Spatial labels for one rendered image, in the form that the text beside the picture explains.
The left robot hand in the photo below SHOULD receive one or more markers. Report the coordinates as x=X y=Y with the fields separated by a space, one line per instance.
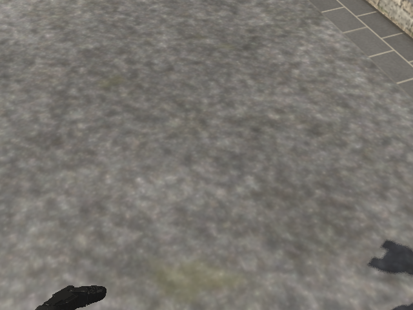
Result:
x=71 y=298

